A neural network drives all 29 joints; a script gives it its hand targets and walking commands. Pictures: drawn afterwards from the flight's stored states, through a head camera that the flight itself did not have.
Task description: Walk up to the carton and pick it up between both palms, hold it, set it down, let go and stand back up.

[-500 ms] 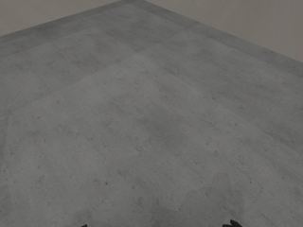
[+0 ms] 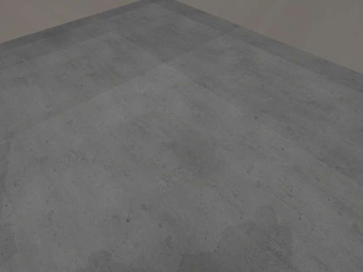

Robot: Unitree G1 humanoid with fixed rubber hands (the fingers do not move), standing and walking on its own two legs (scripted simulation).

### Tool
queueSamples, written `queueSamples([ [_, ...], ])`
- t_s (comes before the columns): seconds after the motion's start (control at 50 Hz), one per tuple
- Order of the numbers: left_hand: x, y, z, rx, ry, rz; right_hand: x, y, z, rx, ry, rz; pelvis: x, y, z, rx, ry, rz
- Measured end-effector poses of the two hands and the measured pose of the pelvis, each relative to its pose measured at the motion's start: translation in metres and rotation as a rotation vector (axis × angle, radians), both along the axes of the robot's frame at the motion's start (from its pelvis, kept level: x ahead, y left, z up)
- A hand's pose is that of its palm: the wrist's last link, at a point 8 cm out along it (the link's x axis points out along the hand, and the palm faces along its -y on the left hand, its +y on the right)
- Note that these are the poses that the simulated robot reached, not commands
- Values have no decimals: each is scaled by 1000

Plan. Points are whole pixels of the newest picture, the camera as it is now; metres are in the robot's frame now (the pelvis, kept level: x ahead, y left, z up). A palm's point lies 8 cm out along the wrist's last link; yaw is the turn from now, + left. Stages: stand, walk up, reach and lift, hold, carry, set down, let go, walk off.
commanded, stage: stand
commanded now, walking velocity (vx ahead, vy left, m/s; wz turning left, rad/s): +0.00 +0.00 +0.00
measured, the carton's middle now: out of the picture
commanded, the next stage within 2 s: walk up in 0.62 s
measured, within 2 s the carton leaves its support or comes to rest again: neither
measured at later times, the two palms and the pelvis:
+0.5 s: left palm out of the picture -0.01 +0.21 -0.14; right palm out of the picture +0.00 -0.21 -0.14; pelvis -0.01 +0.00 +0.01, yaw +0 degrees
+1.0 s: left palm out of the picture -0.03 +0.27 -0.14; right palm out of the picture +0.02 -0.23 -0.14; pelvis -0.02 +0.02 -0.01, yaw +10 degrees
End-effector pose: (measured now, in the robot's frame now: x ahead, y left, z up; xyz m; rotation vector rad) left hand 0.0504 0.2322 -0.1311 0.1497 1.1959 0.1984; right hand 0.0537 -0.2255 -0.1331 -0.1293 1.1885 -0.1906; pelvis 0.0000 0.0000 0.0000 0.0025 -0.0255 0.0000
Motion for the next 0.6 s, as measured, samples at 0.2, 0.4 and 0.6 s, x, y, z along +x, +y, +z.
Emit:
queueSamples([
  [0.2,-26,-4,-4,-13,84,27,-28,2,-3,6,90,-22,-2,0,4,1,-14,2],
  [0.4,-51,-14,-8,-39,154,37,-46,9,-6,23,143,-32,-5,1,6,0,-26,1],
  [0.6,-69,-23,-10,-62,207,39,-68,20,-8,48,201,-37,-9,2,7,-2,-29,4],
])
